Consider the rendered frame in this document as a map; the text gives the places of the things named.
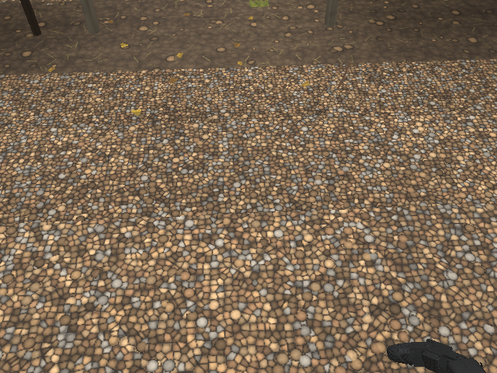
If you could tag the robot right hand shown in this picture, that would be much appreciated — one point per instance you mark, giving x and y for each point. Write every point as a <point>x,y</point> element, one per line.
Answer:
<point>435,356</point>

